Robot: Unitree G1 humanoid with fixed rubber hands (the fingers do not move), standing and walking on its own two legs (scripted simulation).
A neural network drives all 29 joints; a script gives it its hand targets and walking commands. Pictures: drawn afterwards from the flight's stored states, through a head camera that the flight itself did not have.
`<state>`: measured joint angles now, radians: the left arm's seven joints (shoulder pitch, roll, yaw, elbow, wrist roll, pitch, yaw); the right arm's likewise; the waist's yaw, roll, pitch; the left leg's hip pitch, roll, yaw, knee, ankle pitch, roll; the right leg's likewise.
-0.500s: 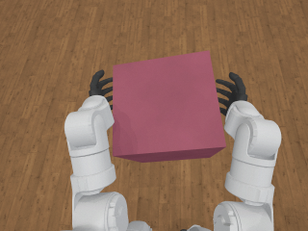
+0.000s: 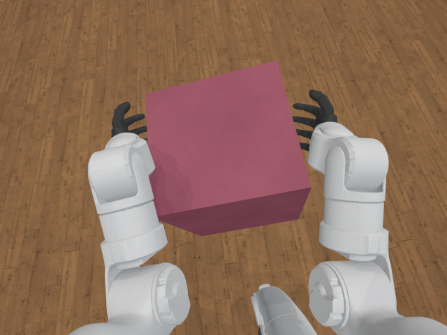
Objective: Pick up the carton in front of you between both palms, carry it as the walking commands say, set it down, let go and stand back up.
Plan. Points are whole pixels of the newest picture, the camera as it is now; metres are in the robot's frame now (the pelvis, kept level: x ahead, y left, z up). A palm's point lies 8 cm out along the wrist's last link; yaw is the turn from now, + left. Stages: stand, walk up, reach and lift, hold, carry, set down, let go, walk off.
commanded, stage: carry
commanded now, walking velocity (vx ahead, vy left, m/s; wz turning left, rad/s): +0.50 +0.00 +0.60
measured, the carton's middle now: (232, 164) +0.39 -0.07 +0.06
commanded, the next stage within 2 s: none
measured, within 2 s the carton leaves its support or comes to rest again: neither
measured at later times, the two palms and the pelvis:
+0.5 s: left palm out of the picture +0.62 +0.31 +0.23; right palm (148, 4) +0.72 +0.03 +0.21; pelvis +0.33 +0.03 +0.04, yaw +20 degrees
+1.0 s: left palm out of the picture +0.95 +0.38 +0.24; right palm out of the picture +1.03 +0.09 +0.23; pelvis +0.64 +0.12 +0.09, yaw +10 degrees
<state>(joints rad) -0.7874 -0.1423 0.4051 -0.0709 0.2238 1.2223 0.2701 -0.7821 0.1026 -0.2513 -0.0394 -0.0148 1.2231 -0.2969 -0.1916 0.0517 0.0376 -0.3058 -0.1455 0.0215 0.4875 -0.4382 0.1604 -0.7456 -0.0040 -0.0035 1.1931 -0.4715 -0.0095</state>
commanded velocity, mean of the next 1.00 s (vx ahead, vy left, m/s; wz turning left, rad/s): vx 0.50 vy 0.00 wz -0.07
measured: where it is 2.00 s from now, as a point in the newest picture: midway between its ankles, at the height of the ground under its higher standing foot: (155, 114)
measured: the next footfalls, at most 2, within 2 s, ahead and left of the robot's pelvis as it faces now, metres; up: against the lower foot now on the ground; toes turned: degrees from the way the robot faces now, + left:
right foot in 0.14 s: +0.29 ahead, -0.13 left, +0.05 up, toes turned +3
left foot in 0.50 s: +0.44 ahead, +0.16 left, +0.07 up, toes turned +25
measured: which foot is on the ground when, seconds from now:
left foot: down 0.00-0.18, up 0.20-0.48, down 0.50-0.90, up 0.92-1.00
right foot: up 0.00-0.12, down 0.14-0.52, up 0.54-0.88, down 0.90-1.00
